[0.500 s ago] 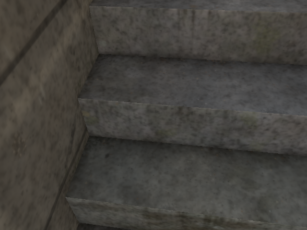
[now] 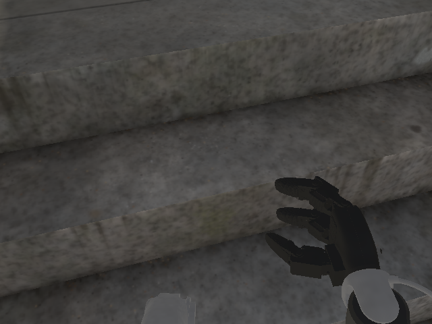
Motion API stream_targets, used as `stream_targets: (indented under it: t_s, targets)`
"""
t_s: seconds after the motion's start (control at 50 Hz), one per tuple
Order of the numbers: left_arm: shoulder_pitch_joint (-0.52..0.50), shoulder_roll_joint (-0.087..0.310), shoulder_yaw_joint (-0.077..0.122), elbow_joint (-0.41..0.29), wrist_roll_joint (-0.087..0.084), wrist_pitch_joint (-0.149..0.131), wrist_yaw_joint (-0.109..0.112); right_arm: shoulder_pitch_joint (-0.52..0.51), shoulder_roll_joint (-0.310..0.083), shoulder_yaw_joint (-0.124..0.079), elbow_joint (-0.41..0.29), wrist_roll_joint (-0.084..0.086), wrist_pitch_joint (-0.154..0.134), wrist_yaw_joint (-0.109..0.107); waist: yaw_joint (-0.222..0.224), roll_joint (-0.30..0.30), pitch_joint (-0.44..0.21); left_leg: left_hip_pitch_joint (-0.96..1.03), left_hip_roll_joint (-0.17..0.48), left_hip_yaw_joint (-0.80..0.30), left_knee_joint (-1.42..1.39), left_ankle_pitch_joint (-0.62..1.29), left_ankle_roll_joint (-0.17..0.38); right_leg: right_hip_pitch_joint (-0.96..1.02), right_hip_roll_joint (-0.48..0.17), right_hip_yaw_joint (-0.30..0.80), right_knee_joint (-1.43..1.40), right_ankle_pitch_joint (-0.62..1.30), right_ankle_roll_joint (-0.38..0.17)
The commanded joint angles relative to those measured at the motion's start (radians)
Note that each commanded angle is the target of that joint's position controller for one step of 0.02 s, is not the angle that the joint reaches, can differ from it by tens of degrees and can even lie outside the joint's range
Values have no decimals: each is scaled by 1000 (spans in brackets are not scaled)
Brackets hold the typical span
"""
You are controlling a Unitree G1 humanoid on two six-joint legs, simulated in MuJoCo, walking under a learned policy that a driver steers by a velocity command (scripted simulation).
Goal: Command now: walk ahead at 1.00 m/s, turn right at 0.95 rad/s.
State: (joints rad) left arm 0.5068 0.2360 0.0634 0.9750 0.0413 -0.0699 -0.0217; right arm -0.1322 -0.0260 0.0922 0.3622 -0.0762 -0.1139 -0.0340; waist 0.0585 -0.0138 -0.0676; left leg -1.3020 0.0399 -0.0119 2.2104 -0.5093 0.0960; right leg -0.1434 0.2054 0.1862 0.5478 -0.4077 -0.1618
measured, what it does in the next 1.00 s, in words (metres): climbs, turning right: left foot 0.19 m higher, then right foot 0.19 m higher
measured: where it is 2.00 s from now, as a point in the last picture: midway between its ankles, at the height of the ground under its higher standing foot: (332, 35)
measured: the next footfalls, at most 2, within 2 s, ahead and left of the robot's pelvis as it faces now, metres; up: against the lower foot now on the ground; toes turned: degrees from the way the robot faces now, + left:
left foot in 0.12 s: +0.14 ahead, +0.15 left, +0.19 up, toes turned -4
right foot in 0.42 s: +0.51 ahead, -0.19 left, +0.38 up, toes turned -20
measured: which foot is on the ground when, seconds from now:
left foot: up 0.00-0.10, down 0.12-0.44, up 0.46-0.78, down 0.80-1.00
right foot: down 0.00-0.08, up 0.10-0.40, down 0.42-0.80, up 0.82-1.00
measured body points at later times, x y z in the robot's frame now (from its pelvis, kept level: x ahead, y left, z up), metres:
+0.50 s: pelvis +0.40 -0.08 +0.26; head +0.45 -0.08 +0.71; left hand +0.74 +0.00 +0.19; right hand +0.27 -0.31 +0.14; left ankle +0.24 +0.15 -0.27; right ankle +0.48 -0.17 -0.34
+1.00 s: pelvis +0.76 -0.20 +0.56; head +0.80 -0.19 +1.01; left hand +1.08 -0.18 +0.47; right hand +0.65 -0.46 +0.46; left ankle +0.80 -0.11 -0.15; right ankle +0.63 -0.29 +0.04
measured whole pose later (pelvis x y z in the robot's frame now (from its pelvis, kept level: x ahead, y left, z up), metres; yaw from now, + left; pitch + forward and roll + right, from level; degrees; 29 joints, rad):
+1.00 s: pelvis +0.76 -0.20 +0.56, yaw -49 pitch +3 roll -1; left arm 0.13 0.24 0.08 0.58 0.05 -0.04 0.01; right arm 0.23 -0.20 -0.04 0.79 -0.03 -0.07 -0.03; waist 0.02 -0.07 -0.01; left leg -0.33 0.04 0.08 0.73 -0.41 0.03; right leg -0.83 0.17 0.15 1.74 -0.27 -0.05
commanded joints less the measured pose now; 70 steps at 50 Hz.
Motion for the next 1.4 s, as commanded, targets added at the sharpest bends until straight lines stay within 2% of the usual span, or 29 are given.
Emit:
stream_targets:
  t_s: [0.02,0.04,0.08,0.12,0.14,0.2,0.28,0.36,0.4,0.42,0.44,0.46,0.48,0.54,0.62,0.68,0.76,0.78,0.8,0.82,0.86,0.9,1.06,1.14,1.16,1.2,1.22,1.3,1.4]
  targets:
    - [-233,114,34,-119,-61,-21,26,-97,-107,-22,-115,-6,8,-12,-131,52,54,798,-10,142,-665,9,6,-657,-196,84,-570,999,-88]
    - [-267,158,49,-141,-94,-28,31,125,-188,-67,-9,42,17,-26,-211,52,-184,1151,-93,188,-737,104,-17,-608,-194,59,-364,1623,-104]
    - [-379,332,131,-250,-80,-69,2,548,-321,-139,78,31,19,-47,-426,165,-529,1453,59,-213,-1249,-166,53,-361,-187,65,375,2047,42]
    - [-674,48,64,-340,72,-132,-27,528,-319,-162,300,110,24,-22,-376,332,-191,1366,63,-185,-1521,748,108,-696,-1,-35,1154,329,68]
    - [-355,-18,55,-381,12,-116,-30,401,-351,-180,283,44,21,-15,-114,204,-309,1612,328,-452,-1463,1224,191,-918,-62,51,1473,204,70]
    - [-501,-58,-1,-425,26,10,1,410,-125,-141,444,29,-37,-12,-64,-35,-4,1389,311,-390,-1712,335,56,-1178,-189,62,1631,19,-5]
    - [-672,-87,-39,-525,-22,58,5,379,-81,-110,563,8,-78,11,12,40,282,1023,168,166,-2013,796,-76,-1099,-159,-130,1395,-106,-24]
    - [-744,-58,-50,-609,3,87,37,479,-265,-143,611,47,-59,13,83,71,231,1109,138,322,-2170,1324,-42,-949,-193,-346,1091,-239,-59]
    - [-400,114,-6,-456,-47,125,-5,565,-500,-179,478,143,-70,-36,129,-5,-247,929,158,250,-1804,2153,41,29,45,-489,762,3,-5]
    - [-143,136,11,-443,-23,144,-10,486,-631,-213,434,138,-78,-6,268,188,-384,997,253,171,-1478,2368,52,175,36,-346,652,11,-16]
    - [-167,243,53,-441,-20,141,-14,433,-589,-225,381,114,-76,32,257,116,-454,929,121,148,-1094,1742,17,228,29,-100,418,46,-86]
    - [-341,280,71,-462,16,144,17,360,-470,-194,281,84,-86,92,171,-254,-472,653,-148,111,-412,517,-72,257,-205,413,57,-14,-304]
    - [-339,276,84,-460,46,138,46,274,-369,-172,193,45,-100,108,125,-162,-569,538,-151,-87,-53,489,-40,246,-246,659,-47,-334,-289]
    - [-205,192,57,-250,6,47,74,81,-83,-49,23,13,-51,40,59,-8,-128,260,-56,-131,178,260,-17,-115,-193,640,-175,-165,-224]
    - [-191,72,4,-141,3,-14,58,23,-98,-33,-36,-3,30,-31,-54,4,130,-5,-43,-172,265,-128,-34,-323,-219,404,-256,251,-164]
    - [-319,143,11,-202,-32,-14,50,-50,-120,-17,-139,-7,57,-63,-157,125,192,343,36,-90,-422,-184,-60,-634,-164,228,-437,300,-120]
    - [-352,317,97,-281,-113,-62,39,283,-183,-97,0,22,93,-70,-245,-15,-204,1202,-50,14,-808,-28,-53,-483,-233,109,-174,1852,-52]
    - [-323,267,104,-302,-104,-80,25,421,-226,-120,16,23,85,-69,-324,37,-263,1262,5,-170,-1156,-104,9,-372,-216,160,236,1833,23]
    - [-432,121,69,-333,-23,-102,5,521,-310,-150,126,44,83,-36,-354,238,-221,1206,25,-242,-1416,41,34,-337,-73,111,611,913,47]
    - [-247,-61,31,-371,-14,-94,-2,453,-384,-161,181,29,78,-36,-139,521,-202,1176,260,-703,-1755,512,87,-544,61,134,1019,308,102]
    - [-49,-46,11,-357,16,-41,12,142,-224,-130,172,84,53,-4,71,323,-227,1062,280,-630,-1637,677,154,-536,-58,37,1270,295,149]
    - [-215,-13,10,-402,32,13,25,115,-144,-115,234,70,43,13,50,106,-62,1003,188,-334,-1602,468,91,-717,-91,23,1269,263,132]
    - [-437,35,-10,-476,14,44,26,229,-254,-114,307,19,-8,0,-4,55,2,1127,79,80,-1861,993,31,-631,-22,-199,764,46,133]
    - [-32,21,-24,-313,-72,1,16,43,-319,-116,274,150,-23,-15,203,260,-285,1040,129,70,-1626,1534,106,141,-199,-198,124,749,57]
    - [-10,20,-25,-295,-81,-11,40,-101,-325,-127,244,181,-8,3,272,152,-291,1106,112,74,-1416,1581,85,157,-187,-228,-144,868,99]
    - [-103,21,-37,-258,1,8,35,47,-230,-130,202,151,20,16,98,-150,-90,906,-104,98,-751,230,9,179,-240,-251,-434,1233,75]
    - [-355,54,-53,-360,61,-25,24,194,-258,-164,152,232,20,5,-81,-245,-94,581,-230,-114,-363,116,-105,364,-489,58,-126,2349,58]
    - [-523,84,-32,-396,14,-29,86,303,-236,-140,112,71,104,-23,-154,234,-246,564,-101,-185,-177,112,-139,151,-615,-43,-199,1394,-54]
    - [-537,188,18,-401,-17,-32,97,419,-270,-163,32,48,219,-15,-201,-41,-182,545,-27,-187,-235,-37,-103,145,-673,-115,-270,1159,-26]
